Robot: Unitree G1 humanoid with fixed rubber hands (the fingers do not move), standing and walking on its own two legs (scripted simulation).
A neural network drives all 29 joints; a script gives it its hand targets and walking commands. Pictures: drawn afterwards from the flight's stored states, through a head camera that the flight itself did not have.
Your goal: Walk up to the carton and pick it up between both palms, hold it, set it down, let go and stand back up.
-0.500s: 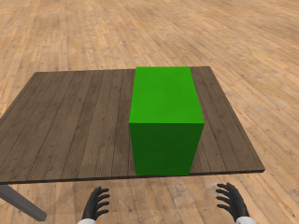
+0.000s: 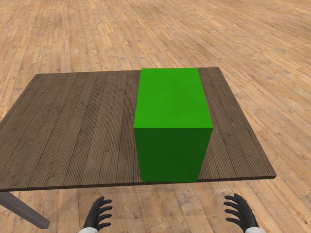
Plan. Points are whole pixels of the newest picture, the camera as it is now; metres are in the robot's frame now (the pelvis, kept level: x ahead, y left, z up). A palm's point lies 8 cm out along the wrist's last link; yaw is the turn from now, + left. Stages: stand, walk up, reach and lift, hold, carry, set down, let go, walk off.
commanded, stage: let go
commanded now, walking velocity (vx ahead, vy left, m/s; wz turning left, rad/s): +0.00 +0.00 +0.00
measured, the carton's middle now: (169, 125) +0.47 -0.02 -0.02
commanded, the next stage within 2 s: stand in 0.28 s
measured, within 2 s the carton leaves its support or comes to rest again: neither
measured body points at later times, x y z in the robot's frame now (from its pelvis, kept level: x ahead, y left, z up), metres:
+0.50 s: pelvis +0.00 +0.00 +0.00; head +0.01 +0.02 +0.45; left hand +0.16 +0.24 -0.10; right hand +0.15 -0.26 -0.10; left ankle +0.00 +0.13 -0.74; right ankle +0.01 -0.12 -0.74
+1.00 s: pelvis +0.00 +0.00 +0.00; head +0.01 +0.01 +0.45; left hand +0.14 +0.27 -0.10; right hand +0.14 -0.28 -0.10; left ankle +0.00 +0.13 -0.74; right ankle +0.01 -0.12 -0.74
